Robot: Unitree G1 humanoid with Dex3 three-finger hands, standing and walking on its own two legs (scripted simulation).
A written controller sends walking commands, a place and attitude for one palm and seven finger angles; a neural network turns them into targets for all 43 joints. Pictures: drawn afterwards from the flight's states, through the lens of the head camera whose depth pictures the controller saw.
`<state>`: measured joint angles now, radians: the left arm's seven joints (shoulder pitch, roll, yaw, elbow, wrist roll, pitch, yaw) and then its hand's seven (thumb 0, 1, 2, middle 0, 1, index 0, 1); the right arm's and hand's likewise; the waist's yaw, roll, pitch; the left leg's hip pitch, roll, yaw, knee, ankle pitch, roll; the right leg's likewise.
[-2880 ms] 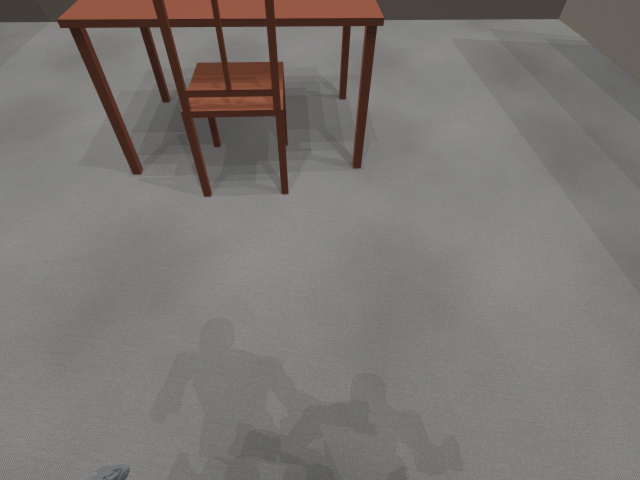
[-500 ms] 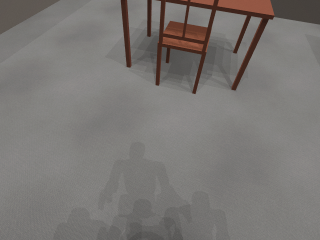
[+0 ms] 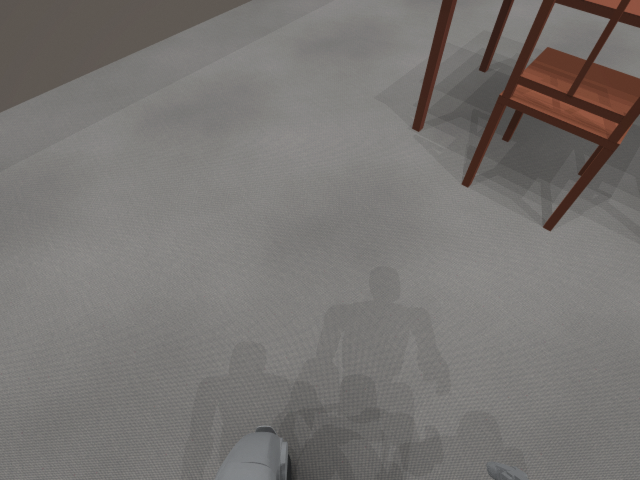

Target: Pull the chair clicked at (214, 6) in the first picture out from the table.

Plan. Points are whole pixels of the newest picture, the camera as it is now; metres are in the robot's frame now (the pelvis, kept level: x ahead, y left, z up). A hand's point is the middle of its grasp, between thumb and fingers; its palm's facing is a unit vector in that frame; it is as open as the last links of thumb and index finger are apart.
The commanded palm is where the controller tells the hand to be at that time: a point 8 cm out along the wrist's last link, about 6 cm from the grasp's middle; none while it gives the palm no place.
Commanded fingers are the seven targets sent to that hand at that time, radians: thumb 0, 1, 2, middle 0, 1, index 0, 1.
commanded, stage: walk to a spot facing it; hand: left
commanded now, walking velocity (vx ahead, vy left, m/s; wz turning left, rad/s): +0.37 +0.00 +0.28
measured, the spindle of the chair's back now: (602, 40) +1.26 -0.65 -0.07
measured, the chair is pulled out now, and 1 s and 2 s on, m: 0.00 0.00 0.00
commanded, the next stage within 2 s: turn to face it in 1.90 s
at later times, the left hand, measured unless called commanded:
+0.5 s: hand (218, 333) +0.33 +0.21 -0.15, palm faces +0.07 -0.98 -0.18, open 7.4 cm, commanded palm none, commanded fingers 0.00 0.90 0.90 -0.20 -0.30 -0.20 -0.30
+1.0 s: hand (222, 336) +0.34 +0.22 -0.19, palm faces +0.27 -0.95 -0.13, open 7.3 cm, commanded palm none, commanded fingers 0.00 0.90 0.90 -0.20 -0.30 -0.20 -0.30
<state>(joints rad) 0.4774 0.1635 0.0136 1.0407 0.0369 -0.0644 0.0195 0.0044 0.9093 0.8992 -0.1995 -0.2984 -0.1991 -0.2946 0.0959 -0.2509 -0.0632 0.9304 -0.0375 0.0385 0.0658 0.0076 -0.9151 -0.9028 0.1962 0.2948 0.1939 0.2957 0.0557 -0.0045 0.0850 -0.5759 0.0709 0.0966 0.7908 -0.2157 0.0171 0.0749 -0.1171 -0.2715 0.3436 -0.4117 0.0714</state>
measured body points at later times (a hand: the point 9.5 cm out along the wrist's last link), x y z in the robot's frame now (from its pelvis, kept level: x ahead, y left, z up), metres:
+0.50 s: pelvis +0.23 +0.03 +0.00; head +0.24 +0.03 +0.45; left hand +0.33 +0.27 -0.13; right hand +0.22 -0.22 -0.15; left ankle +0.12 +0.11 -0.73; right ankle +0.35 -0.09 -0.71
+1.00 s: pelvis +0.46 +0.08 -0.01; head +0.47 +0.11 +0.44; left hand +0.33 +0.27 -0.18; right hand +0.59 -0.15 -0.14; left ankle +0.53 +0.19 -0.73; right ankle +0.37 -0.09 -0.73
